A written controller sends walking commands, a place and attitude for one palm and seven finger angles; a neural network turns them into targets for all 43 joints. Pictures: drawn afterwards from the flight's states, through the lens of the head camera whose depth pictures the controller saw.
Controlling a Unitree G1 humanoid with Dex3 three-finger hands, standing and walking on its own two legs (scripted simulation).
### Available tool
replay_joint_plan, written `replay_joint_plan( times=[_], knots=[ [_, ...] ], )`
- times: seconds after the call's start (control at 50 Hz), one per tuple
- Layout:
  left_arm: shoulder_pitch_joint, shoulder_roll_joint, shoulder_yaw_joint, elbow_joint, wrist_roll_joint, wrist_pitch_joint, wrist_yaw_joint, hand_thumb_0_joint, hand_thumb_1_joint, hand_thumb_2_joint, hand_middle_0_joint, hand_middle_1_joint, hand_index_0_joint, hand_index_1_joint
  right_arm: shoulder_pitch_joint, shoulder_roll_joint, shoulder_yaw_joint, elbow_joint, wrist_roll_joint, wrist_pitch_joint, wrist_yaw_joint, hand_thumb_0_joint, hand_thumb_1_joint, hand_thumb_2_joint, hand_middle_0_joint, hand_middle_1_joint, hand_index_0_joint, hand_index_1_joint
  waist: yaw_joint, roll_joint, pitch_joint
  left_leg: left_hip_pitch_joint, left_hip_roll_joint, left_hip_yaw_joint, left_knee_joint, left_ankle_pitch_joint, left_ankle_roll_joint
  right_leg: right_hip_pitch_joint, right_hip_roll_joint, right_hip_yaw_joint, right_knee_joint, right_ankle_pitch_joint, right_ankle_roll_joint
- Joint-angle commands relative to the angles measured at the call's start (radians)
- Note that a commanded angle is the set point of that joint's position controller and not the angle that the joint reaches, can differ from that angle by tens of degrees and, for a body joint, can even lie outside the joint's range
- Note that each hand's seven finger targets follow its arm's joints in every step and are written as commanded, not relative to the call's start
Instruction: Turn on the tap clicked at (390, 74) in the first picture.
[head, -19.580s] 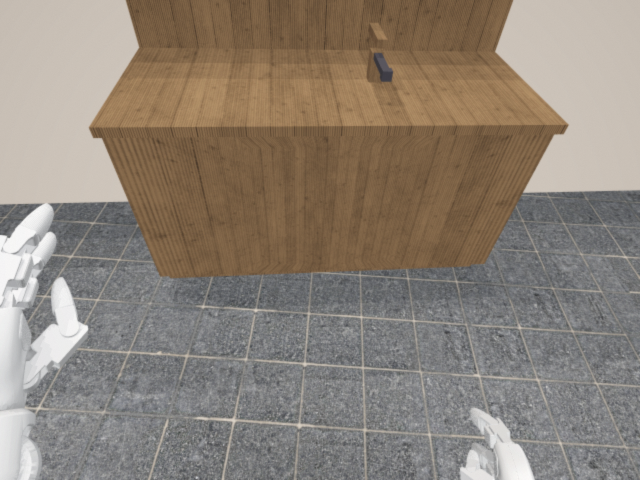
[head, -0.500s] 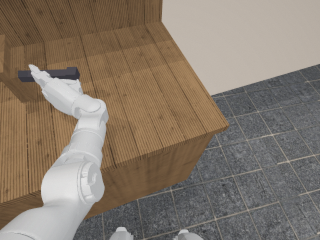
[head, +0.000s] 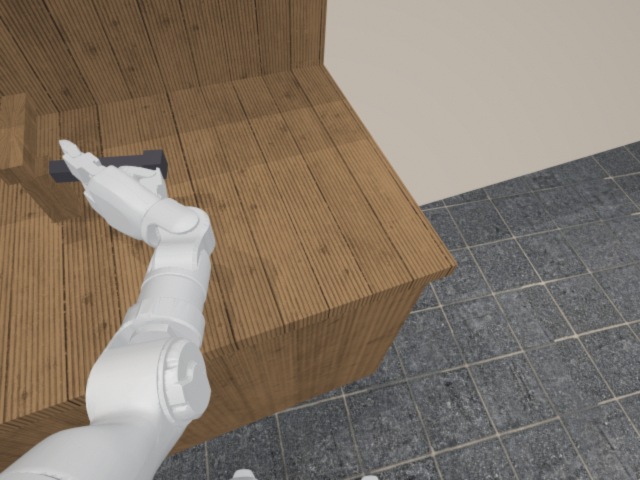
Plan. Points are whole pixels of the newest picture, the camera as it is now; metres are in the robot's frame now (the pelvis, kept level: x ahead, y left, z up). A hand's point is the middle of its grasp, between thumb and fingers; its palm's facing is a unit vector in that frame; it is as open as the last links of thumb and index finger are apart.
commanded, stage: lift the hand up off the lever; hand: left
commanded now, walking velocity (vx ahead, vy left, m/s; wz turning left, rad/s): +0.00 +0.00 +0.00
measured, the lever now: (155, 164) +0.52 +0.20 +0.08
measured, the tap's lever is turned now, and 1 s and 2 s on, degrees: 77 77 77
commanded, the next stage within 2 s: draw the hand back beside the body in 1.96 s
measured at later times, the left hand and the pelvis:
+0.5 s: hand (158, 176) +0.48 +0.18 +0.09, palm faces +0.81 -0.57 -0.10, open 7.8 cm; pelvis +0.00 +0.00 +0.00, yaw +0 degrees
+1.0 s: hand (146, 162) +0.47 +0.18 +0.13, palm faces +0.81 -0.57 -0.09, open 7.8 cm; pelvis +0.01 -0.01 +0.01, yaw +1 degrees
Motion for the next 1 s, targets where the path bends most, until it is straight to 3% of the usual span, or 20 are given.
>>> replay_joint_plan(
  times=[0.0, 0.06, 0.14, 0.18, 0.2, 0.22, 0.28, 0.3, 0.36, 0.4, 0.48, 0.5, 0.66, 0.68, 0.7, 0.76, 0.8, 0.88, 0.9, 0.98],
  knots=[
    [-0.407, 0.120, -0.066, -0.174, 0.036, -0.028, 0.005, 0.000, 0.900, 0.900, -0.150, -0.150, -0.150, -0.150, 0.092, -0.153, -0.048, -0.057, 0.000, -0.014, -0.002, 0.000, -0.900, -0.900, 0.200, 0.300, 0.200, 0.300, -0.012, 0.021, -0.367, 0.339, -0.034, 0.038, -0.045, 0.451, 0.038, 0.133, 0.007, -0.008, -0.103, 0.442, 0.009],
    [-0.468, 0.120, -0.079, -0.235, 0.029, -0.027, 0.006, 0.000, 0.900, 0.900, -0.150, -0.150, -0.150, -0.150, 0.080, -0.147, -0.046, -0.067, 0.004, -0.015, -0.005, 0.000, -0.900, -0.900, 0.200, 0.300, 0.200, 0.300, -0.017, -0.002, -0.379, 0.340, -0.037, 0.041, -0.053, 0.432, 0.042, 0.157, 0.004, -0.005, -0.112, 0.447, 0.012],
    [-0.531, 0.132, -0.079, -0.246, 0.043, -0.036, 0.016, 0.000, 0.900, 0.900, -0.150, -0.150, -0.150, -0.150, 0.066, -0.142, -0.043, -0.051, 0.000, -0.022, -0.011, 0.000, -0.900, -0.900, 0.200, 0.300, 0.200, 0.300, -0.026, 0.016, -0.358, 0.341, -0.035, 0.038, -0.051, 0.410, 0.042, 0.130, 0.000, -0.002, -0.108, 0.423, 0.012],
    [-0.522, 0.126, -0.087, -0.241, 0.052, -0.031, 0.017, 0.000, 0.900, 0.900, -0.150, -0.150, -0.150, -0.150, 0.059, -0.141, -0.042, -0.056, -0.002, -0.025, -0.011, 0.000, -0.900, -0.900, 0.200, 0.300, 0.200, 0.300, -0.021, 0.029, -0.367, 0.338, -0.038, 0.042, -0.051, 0.409, 0.040, 0.131, 0.001, -0.002, -0.104, 0.418, 0.010],
    [-0.504, 0.178, -0.039, -0.237, 0.058, -0.027, 0.021, 0.000, 0.900, 0.900, -0.150, -0.150, -0.150, -0.150, 0.067, -0.148, -0.048, -0.048, -0.004, -0.022, -0.015, 0.000, -0.900, -0.900, 0.200, 0.300, 0.200, 0.300, -0.008, 0.037, -0.390, 0.354, -0.033, 0.033, -0.050, 0.427, 0.037, 0.137, 0.000, -0.003, -0.095, 0.423, 0.007],
    [-0.492, 0.132, -0.077, -0.243, 0.052, -0.020, 0.015, 0.000, 0.900, 0.900, -0.150, -0.150, -0.150, -0.150, 0.062, -0.140, -0.043, -0.059, -0.001, -0.021, -0.013, 0.000, -0.900, -0.900, 0.200, 0.300, 0.200, 0.300, -0.011, 0.044, -0.392, 0.358, -0.037, 0.041, -0.052, 0.441, 0.037, 0.141, 0.001, -0.003, -0.097, 0.434, 0.008],
    [-0.478, 0.155, -0.060, -0.232, 0.048, 0.002, 0.012, 0.000, 0.900, 0.900, -0.150, -0.150, -0.150, -0.150, 0.068, -0.143, -0.042, -0.068, 0.000, -0.019, -0.016, 0.000, -0.900, -0.900, 0.200, 0.300, 0.200, 0.300, -0.005, 0.005, -0.396, 0.339, -0.041, 0.052, -0.053, 0.448, 0.042, 0.182, 0.000, -0.001, -0.108, 0.473, 0.011],
    [-0.473, 0.175, -0.043, -0.247, 0.050, 0.003, 0.011, 0.000, 0.900, 0.900, -0.150, -0.150, -0.150, -0.150, 0.064, -0.147, -0.046, -0.063, 0.001, -0.017, -0.020, 0.000, -0.900, -0.900, 0.200, 0.300, 0.200, 0.300, 0.000, 0.030, -0.402, 0.351, -0.037, 0.045, -0.053, 0.451, 0.039, 0.176, 0.000, 0.002, -0.104, 0.471, 0.009],
    [-0.504, 0.159, -0.062, -0.262, 0.040, 0.002, 0.008, 0.000, 0.900, 0.900, -0.150, -0.150, -0.150, -0.150, 0.063, -0.140, -0.042, -0.068, 0.004, -0.024, -0.023, 0.000, -0.900, -0.900, 0.200, 0.300, 0.200, 0.300, -0.013, -0.018, -0.392, 0.334, -0.041, 0.052, -0.058, 0.426, 0.047, 0.198, -0.001, 0.004, -0.118, 0.481, 0.017],
    [-0.507, 0.209, -0.022, -0.264, 0.042, 0.002, 0.008, 0.000, 0.900, 0.900, -0.150, -0.150, -0.150, -0.150, 0.062, -0.148, -0.042, -0.061, 0.004, -0.024, -0.027, 0.000, -0.900, -0.900, 0.200, 0.300, 0.200, 0.300, -0.002, 0.002, -0.389, 0.326, -0.043, 0.050, -0.061, 0.414, 0.047, 0.208, -0.003, 0.008, -0.116, 0.481, 0.016],
    [-0.482, 0.168, -0.061, -0.300, 0.045, 0.005, 0.002, 0.000, 0.900, 0.900, -0.150, -0.150, -0.150, -0.150, 0.060, -0.138, -0.041, -0.073, 0.004, -0.031, -0.023, 0.000, -0.900, -0.900, 0.200, 0.300, 0.200, 0.300, -0.001, 0.018, -0.406, 0.353, -0.043, 0.063, -0.059, 0.450, 0.047, 0.219, -0.002, 0.006, -0.120, 0.511, 0.016],
    [-0.473, 0.210, -0.027, -0.295, 0.052, 0.009, 0.002, 0.000, 0.900, 0.900, -0.150, -0.150, -0.150, -0.150, 0.067, -0.145, -0.043, -0.064, 0.002, -0.030, -0.025, 0.000, -0.900, -0.900, 0.200, 0.300, 0.200, 0.300, 0.007, 0.031, -0.410, 0.358, -0.041, 0.055, -0.059, 0.461, 0.045, 0.222, -0.002, 0.007, -0.114, 0.513, 0.013],
    [-0.479, 0.159, -0.081, -0.404, 0.036, 0.021, -0.005, 0.000, 0.900, 0.900, -0.150, -0.150, -0.150, -0.150, 0.046, -0.136, -0.045, -0.077, 0.012, -0.044, -0.023, 0.000, -0.900, -0.900, 0.200, 0.300, 0.200, 0.300, 0.008, 0.043, -0.409, 0.391, -0.039, 0.059, -0.071, 0.474, 0.042, 0.242, 0.000, 0.006, -0.127, 0.524, 0.012],
    [-0.468, 0.171, -0.071, -0.394, 0.037, 0.026, -0.004, 0.000, 0.900, 0.900, -0.150, -0.150, -0.150, -0.150, 0.048, -0.139, -0.046, -0.072, 0.011, -0.046, -0.024, 0.000, -0.900, -0.900, 0.200, 0.300, 0.200, 0.300, 0.008, 0.026, -0.404, 0.390, -0.037, 0.059, -0.070, 0.482, 0.042, 0.251, 0.000, 0.005, -0.127, 0.536, 0.012],
    [-0.463, 0.180, -0.064, -0.419, 0.040, 0.027, -0.005, 0.000, 0.900, 0.900, -0.150, -0.150, -0.150, -0.150, 0.045, -0.143, -0.048, -0.070, 0.009, -0.046, -0.026, 0.000, -0.900, -0.900, 0.200, 0.300, 0.200, 0.300, 0.018, 0.056, -0.415, 0.406, -0.036, 0.053, -0.071, 0.502, 0.039, 0.250, 0.001, 0.005, -0.121, 0.541, 0.010],
    [-0.458, 0.109, -0.126, -0.477, 0.039, 0.036, -0.007, 0.000, 0.900, 0.900, -0.150, -0.150, -0.150, -0.150, 0.037, -0.133, -0.048, -0.075, 0.012, -0.056, -0.016, 0.000, -0.900, -0.900, 0.200, 0.300, 0.200, 0.300, 0.019, 0.080, -0.439, 0.463, -0.030, 0.049, -0.065, 0.564, 0.029, 0.232, 0.005, -0.003, -0.121, 0.541, 0.006],
    [-0.431, 0.136, -0.102, -0.495, 0.040, 0.047, -0.004, 0.000, 0.900, 0.900, -0.150, -0.150, -0.150, -0.150, 0.034, -0.138, -0.050, -0.068, 0.011, -0.057, -0.018, 0.000, -0.900, -0.900, 0.200, 0.300, 0.200, 0.300, 0.028, 0.085, -0.435, 0.466, -0.029, 0.048, -0.064, 0.581, 0.028, 0.244, 0.003, -0.002, -0.120, 0.556, 0.005],
    [-0.429, 0.130, -0.111, -0.469, 0.025, 0.080, -0.011, 0.000, 0.900, 0.900, -0.150, -0.150, -0.150, -0.150, 0.010, -0.136, -0.046, -0.076, 0.021, -0.056, -0.029, 0.000, -0.900, -0.900, 0.200, 0.300, 0.200, 0.300, 0.017, -0.009, -0.378, 0.396, -0.038, 0.063, -0.087, 0.493, 0.038, 0.298, -0.006, 0.003, -0.134, 0.573, 0.011],
    [-0.388, 0.152, -0.083, -0.427, 0.020, 0.097, -0.015, 0.000, 0.900, 0.900, -0.150, -0.150, -0.150, -0.150, 0.007, -0.141, -0.048, -0.068, 0.022, -0.052, -0.036, 0.000, -0.900, -0.900, 0.200, 0.300, 0.200, 0.300, 0.025, -0.020, -0.353, 0.386, -0.039, 0.059, -0.097, 0.473, 0.038, 0.302, -0.006, 0.004, -0.141, 0.557, 0.011],
    [-0.361, 0.082, -0.130, -0.347, -0.022, 0.150, -0.039, 0.000, 0.900, 0.900, -0.150, -0.150, -0.150, -0.150, -0.016, -0.140, -0.034, -0.083, 0.036, -0.043, -0.044, 0.000, -0.900, -0.900, 0.200, 0.300, 0.200, 0.300, 0.024, -0.060, -0.298, 0.362, -0.050, 0.071, -0.133, 0.402, 0.043, 0.313, -0.010, 0.004, -0.177, 0.520, 0.016]
  ],
)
